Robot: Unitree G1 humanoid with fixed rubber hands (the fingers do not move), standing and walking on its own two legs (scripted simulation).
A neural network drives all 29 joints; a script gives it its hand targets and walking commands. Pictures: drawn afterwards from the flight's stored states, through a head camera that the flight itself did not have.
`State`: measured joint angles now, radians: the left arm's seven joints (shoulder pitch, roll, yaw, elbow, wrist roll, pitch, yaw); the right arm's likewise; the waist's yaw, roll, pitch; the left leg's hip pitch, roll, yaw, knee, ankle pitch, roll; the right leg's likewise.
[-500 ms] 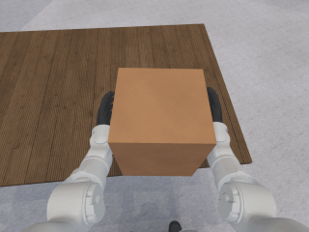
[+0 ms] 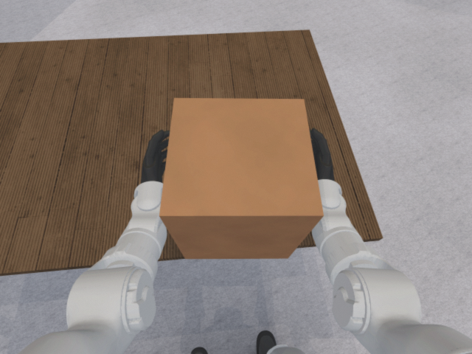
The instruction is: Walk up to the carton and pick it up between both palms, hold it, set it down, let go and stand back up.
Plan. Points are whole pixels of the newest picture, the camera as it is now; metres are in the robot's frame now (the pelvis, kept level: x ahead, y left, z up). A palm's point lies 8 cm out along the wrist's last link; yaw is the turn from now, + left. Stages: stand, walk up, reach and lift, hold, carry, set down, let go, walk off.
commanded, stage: set down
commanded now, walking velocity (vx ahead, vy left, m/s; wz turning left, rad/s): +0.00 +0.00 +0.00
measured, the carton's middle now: (237, 188) +0.38 -0.01 -0.01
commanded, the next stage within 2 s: none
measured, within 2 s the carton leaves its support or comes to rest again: neither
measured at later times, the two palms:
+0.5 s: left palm (147, 210) +0.34 +0.15 +0.00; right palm (333, 221) +0.31 -0.17 -0.02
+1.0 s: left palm (128, 267) +0.25 +0.18 -0.03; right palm (348, 271) +0.23 -0.19 -0.04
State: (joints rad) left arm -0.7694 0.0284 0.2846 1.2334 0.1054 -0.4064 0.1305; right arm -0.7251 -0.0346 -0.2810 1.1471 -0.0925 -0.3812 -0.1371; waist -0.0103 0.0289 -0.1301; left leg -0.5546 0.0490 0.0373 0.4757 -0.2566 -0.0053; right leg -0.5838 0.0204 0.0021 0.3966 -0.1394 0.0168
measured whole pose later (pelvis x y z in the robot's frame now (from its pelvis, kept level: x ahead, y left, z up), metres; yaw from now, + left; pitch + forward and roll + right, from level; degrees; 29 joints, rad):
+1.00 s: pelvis -0.07 -0.01 -0.01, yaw +0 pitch +12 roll +0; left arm -0.45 0.11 0.08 1.18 -0.16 -0.49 0.06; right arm -0.34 -0.04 -0.15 1.01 0.00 -0.39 -0.11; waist -0.01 0.02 -0.13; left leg -0.55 0.05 0.04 0.55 -0.20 -0.01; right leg -0.58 0.02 0.00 0.46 -0.10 0.01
